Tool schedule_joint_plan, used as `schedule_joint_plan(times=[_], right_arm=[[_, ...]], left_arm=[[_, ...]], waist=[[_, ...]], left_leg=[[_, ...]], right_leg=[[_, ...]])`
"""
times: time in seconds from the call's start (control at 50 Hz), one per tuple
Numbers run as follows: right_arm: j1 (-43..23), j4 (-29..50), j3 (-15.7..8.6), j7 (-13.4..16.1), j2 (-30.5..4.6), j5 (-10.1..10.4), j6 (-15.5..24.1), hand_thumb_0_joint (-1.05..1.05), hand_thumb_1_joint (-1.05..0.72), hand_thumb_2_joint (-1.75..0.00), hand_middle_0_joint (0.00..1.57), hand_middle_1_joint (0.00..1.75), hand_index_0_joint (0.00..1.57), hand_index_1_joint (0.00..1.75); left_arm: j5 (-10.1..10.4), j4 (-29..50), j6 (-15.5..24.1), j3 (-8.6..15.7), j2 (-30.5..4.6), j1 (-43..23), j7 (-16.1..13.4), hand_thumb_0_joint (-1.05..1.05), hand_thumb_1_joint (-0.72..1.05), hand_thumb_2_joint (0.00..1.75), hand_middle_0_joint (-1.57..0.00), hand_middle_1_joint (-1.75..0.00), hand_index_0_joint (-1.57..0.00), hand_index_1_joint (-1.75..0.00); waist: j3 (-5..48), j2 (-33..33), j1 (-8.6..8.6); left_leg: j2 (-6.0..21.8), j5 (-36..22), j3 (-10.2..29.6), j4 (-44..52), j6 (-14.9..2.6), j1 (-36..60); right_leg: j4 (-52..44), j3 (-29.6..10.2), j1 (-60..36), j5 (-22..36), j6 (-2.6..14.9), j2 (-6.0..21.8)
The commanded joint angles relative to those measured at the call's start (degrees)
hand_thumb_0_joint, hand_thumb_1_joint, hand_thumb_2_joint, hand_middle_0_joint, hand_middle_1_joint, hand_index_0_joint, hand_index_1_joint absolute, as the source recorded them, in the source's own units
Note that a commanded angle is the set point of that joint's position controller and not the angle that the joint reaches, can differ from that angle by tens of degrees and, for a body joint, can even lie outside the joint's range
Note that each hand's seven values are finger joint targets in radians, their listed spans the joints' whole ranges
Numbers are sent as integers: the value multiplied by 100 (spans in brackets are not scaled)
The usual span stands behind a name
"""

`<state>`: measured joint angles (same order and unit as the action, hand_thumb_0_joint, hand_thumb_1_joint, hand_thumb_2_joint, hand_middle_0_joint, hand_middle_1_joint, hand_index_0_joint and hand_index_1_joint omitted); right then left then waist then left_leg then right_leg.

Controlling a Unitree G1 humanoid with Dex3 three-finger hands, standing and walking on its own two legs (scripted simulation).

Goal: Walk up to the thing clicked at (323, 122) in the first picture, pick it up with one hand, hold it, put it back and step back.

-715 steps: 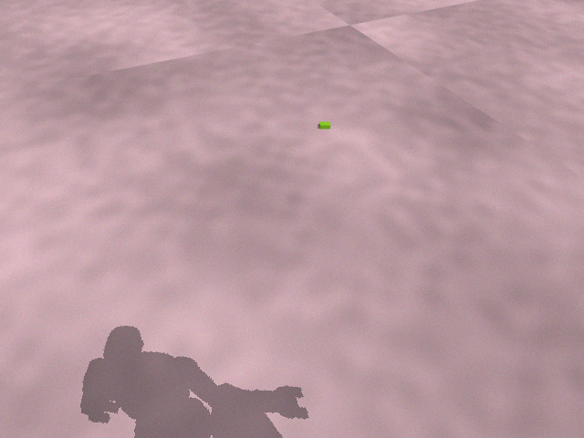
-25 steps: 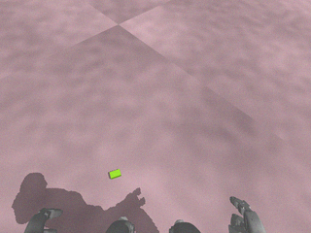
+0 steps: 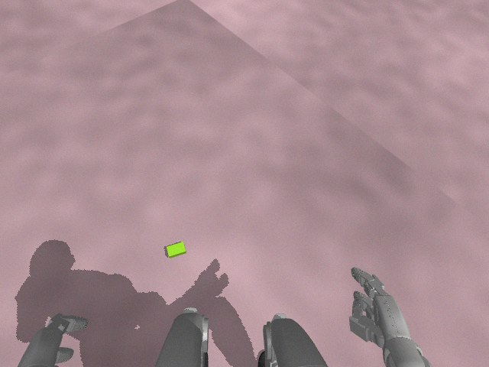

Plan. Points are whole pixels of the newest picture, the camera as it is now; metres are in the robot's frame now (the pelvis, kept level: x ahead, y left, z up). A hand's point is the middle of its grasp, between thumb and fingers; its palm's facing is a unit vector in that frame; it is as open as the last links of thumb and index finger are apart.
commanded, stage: rise first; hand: left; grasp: from above
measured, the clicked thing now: (176, 249) +0.46 +0.20 -0.65
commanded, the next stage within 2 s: none
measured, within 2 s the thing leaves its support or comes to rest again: neither
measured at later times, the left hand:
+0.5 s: hand (116, 294) +0.27 +0.29 -0.34, palm faces -0.39 -0.30 -0.87, open 13.3 cm
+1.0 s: hand (138, 265) +0.36 +0.27 -0.45, palm faces -0.36 -0.14 -0.92, open 12.5 cm
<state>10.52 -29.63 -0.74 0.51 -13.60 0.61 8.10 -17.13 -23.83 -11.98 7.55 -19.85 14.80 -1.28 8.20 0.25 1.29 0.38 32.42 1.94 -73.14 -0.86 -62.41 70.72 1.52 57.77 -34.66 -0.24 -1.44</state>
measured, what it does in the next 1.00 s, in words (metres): lowers itself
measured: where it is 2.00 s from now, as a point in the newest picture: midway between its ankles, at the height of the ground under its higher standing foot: outside the picture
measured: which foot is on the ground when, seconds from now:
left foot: down 0.00-1.00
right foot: down 0.00-1.00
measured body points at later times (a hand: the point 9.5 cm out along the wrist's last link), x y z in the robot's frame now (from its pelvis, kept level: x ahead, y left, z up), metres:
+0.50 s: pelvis -0.08 -0.02 -0.20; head +0.12 -0.01 +0.21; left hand +0.29 +0.30 -0.29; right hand +0.08 -0.28 -0.33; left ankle +0.02 +0.11 -0.63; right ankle -0.01 -0.13 -0.63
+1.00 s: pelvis -0.09 -0.01 -0.29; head +0.13 +0.03 +0.10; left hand +0.38 +0.28 -0.40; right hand -0.05 -0.28 -0.41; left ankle +0.02 +0.11 -0.63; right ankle -0.01 -0.13 -0.63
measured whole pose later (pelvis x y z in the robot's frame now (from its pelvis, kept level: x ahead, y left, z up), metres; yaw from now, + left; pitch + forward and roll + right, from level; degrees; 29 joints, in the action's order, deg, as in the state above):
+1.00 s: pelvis -0.09 -0.01 -0.29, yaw -7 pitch +35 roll -6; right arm 8.5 -47.1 1.7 -5.5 -13.6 -6.2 6.9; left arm -62.3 -84.1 1.4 9.1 -37.5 -50.8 -28.4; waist 6.9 -0.9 10.3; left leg 2.0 36.4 5.3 -129.3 -0.5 -128.1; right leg 127.2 5.3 122.7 -39.8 0.1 -3.5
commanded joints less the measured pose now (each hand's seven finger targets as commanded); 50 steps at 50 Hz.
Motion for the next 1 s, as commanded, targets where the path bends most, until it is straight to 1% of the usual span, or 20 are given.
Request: schedule_joint_plan(times=[0.0, 0.06, 0.08, 0.1, 0.14, 0.18, 0.28, 0.3, 0.36, 0.4, 0.46, 0.48, 0.56, 0.68, 0.72, 0.76, 0.8, 0.84, 0.94, 0.98], right_arm=[[-55, 505, -374, 36, -942, -3, 335, 0, -92, -90, 20, 30, 20, 30], [-84, 369, -413, -38, -1019, -38, 418, 0, -91, -90, 20, 30, 20, 30], [-86, 331, -448, -60, -1053, -40, 441, 0, -90, -90, 20, 30, 20, 30], [-129, 310, -469, -73, -1096, -51, 471, 0, -90, -90, 20, 30, 20, 30], [-158, 195, -498, -101, -1155, -50, 505, 0, -90, -90, 20, 30, 20, 30], [-143, 51, -534, -132, -1205, -36, 512, 0, -91, -90, 20, 30, 20, 30], [-102, -272, -555, -208, -1308, -34, 414, 0, -91, -90, 20, 30, 20, 30], [-93, -321, -557, -221, -1306, -42, 378, 0, -91, -90, 20, 30, 20, 30], [23, -534, -522, -292, -1281, -82, 272, 0, -90, -90, 20, 30, 20, 30], [113, -654, -513, -312, -1281, -140, 232, 0, -90, -90, 20, 30, 20, 30], [144, -766, -509, -319, -1273, -227, 173, 0, -90, -90, 20, 30, 20, 30], [169, -814, -485, -313, -1261, -257, 160, 0, -90, -90, 20, 30, 20, 30], [161, -940, -414, -342, -1203, -339, 68, 0, -89, -90, 20, 30, 20, 30], [298, -1165, -284, -388, -1194, -474, -47, 0, -89, -90, 20, 30, 20, 30], [316, -1249, -257, -405, -1207, -517, -64, 0, -89, -90, 20, 30, 20, 30], [408, -1327, -257, -412, -1280, -550, -75, 0, -89, -90, 20, 30, 20, 30], [430, -1378, -201, -442, -1213, -587, -86, 0, -89, -90, 20, 30, 20, 30], [530, -1447, -188, -462, -1282, -634, -69, 0, -89, -90, 20, 30, 20, 30], [672, -1595, -132, -554, -1259, -693, -23, 0, -90, -90, 20, 30, 20, 30], [741, -1636, -109, -598, -1293, -720, -9, 0, -90, -90, 20, 30, 20, 30]], left_arm=[[-470, 211, 406, 459, -1278, -685, -181, 0, -41, 80, -32, -84, -29, -87], [-910, -142, 796, 471, -1376, -1144, -274, 0, -40, 81, -29, -86, -27, -88], [-1021, -134, 913, 342, -1305, -1225, -316, 0, -39, 82, -28, -87, -26, -89], [-1142, -143, 1020, 298, -1286, -1424, -381, 0, -40, 83, -27, -88, -25, -90], [-1397, -345, 1182, 235, -1304, -1617, -518, 0, -41, 84, -26, -88, -24, -90], [-1650, -536, 1342, 270, -1523, -2090, -681, 0, -40, 83, -26, -87, -25, -88], [-2359, -1064, 1492, 505, -2181, -3045, -1193, 0, -46, 90, -22, -89, -20, -91], [-2506, -1213, 1473, 442, -2187, -3252, -1294, 0, -46, 91, -21, -88, -19, -91], [-2889, -1966, 1423, 261, -2169, -4218, -1537, 0, -44, 90, -24, -86, -21, -89], [-3075, -2247, 1476, 334, -2573, -4993, -1635, 0, -38, 85, -29, -81, -27, -84], [-3450, -2634, 1541, 235, -2817, -5739, -1777, 0, -32, 81, -32, -78, -30, -80], [-3557, -2909, 1554, 184, -2779, -5893, -1827, 0, -32, 81, -32, -78, -31, -79], [-3946, -3752, 1621, 253, -3112, -6355, -2022, 0, -32, 83, -32, -76, -30, -78], [-4498, -4288, 1690, 255, -3356, -7205, -2391, 0, -31, 82, -33, -73, -30, -75], [-4614, -4542, 1668, 172, -3244, -7361, -2514, 0, -29, 80, -33, -73, -31, -75], [-4699, -4682, 1646, 228, -3319, -7672, -2661, 0, -28, 78, -34, -73, -33, -74], [-4664, -4884, 1587, 208, -3271, -7792, -2770, 0, -27, 77, -34, -74, -33, -75], [-4641, -4865, 1512, 277, -3372, -8133, -2890, 0, -26, 76, -34, -74, -34, -74], [-4444, -5399, 1261, 197, -3171, -8362, -2965, 0, -24, 74, -36, -76, -36, -75], [-4418, -5535, 1155, 263, -3241, -8266, -2980, 0, -23, 72, -36, -76, -37, -75]], waist=[[1367, 460, 129], [1713, 638, 80], [1913, 659, 62], [2065, 690, 126], [2351, 732, 88], [2659, 688, 80], [3284, 710, -107], [3428, 667, -93], [3498, 331, 14], [3660, 263, 50], [3890, 268, 93], [3786, 315, 161], [3357, 146, 210], [3378, 571, 372], [3237, 843, 494], [3281, 1055, 556], [3256, 1220, 569], [3553, 1350, 631], [3369, 1597, 829], [3374, 1599, 784]], left_leg=[[20, -1725, 141, 349, -13, 859], [23, -1688, 205, -133, 26, 558], [17, -1725, 177, -303, 24, 517], [24, -1595, 226, -417, 40, 420], [17, -1535, 255, -690, 63, 217], [4, -1562, 228, -1069, 39, -62], [-20, -1641, 157, -1833, 30, -737], [-32, -1617, 85, -2017, 10, -899], [-43, -1299, -45, -2513, -60, -1621], [-61, -896, -119, -2828, -87, -2082], [-47, -459, -173, -3128, -69, -2425], [-37, -356, -178, -3195, -61, -2548], [-67, 219, -200, -3465, -96, -3358], [-55, 447, -151, -3784, -99, -3606], [-18, 511, -58, -3798, -69, -3463], [16, 569, 74, -3783, -37, -3293], [27, 418, 35, -3872, -32, -3301], [64, 222, 65, -3987, -22, -3160], [126, 43, 183, -4097, 5, -3157], [141, -78, 162, -4169, 1, -3200]], right_leg=[[-73, 37, 472, 1487, 213, -84], [609, 39, 1190, 1315, 230, -62], [740, 36, 1351, 1344, 228, -64], [931, 49, 1585, 1278, 239, -63], [1272, 68, 1954, 1244, 256, -73], [1551, 73, 2258, 1296, 247, -93], [2179, 84, 2758, 1361, 240, -91], [2243, 76, 2812, 1374, 228, -116], [2375, 77, 3008, 1226, 202, -150], [2469, 47, 3032, 950, 170, -153], [2642, 31, 3201, 523, 173, -168], [2695, 47, 3330, 380, 174, -178], [2795, 24, 3637, -466, 195, -233], [3295, 195, 4239, -619, 255, -266], [3531, 353, 4706, -561, 299, -261], [3777, 493, 5034, -439, 330, -239], [3850, 524, 5117, -257, 336, -242], [4001, 566, 5211, -37, 336, -243], [4275, 665, 5513, 256, 340, -242], [4323, 668, 5479, 362, 333, -235]])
